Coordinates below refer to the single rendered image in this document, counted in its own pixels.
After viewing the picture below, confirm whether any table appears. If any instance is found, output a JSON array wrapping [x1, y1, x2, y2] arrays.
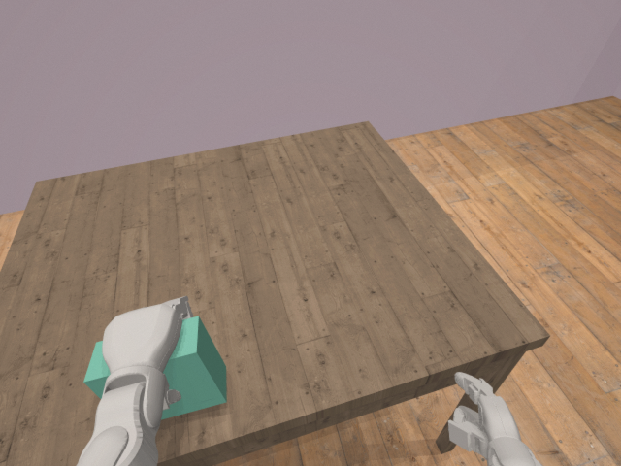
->
[[0, 121, 550, 466]]

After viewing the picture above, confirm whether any right robot hand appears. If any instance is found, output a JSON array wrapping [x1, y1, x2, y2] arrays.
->
[[448, 372, 522, 460]]

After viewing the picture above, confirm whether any left robot hand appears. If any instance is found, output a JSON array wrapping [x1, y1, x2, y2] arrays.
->
[[102, 296, 193, 410]]

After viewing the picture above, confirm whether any sponge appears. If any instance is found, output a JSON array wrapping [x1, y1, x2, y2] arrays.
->
[[83, 316, 227, 420]]

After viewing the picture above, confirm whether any left robot forearm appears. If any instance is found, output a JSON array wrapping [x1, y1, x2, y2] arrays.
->
[[77, 365, 166, 466]]

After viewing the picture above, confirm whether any right robot forearm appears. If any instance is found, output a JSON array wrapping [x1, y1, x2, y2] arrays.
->
[[487, 437, 543, 466]]

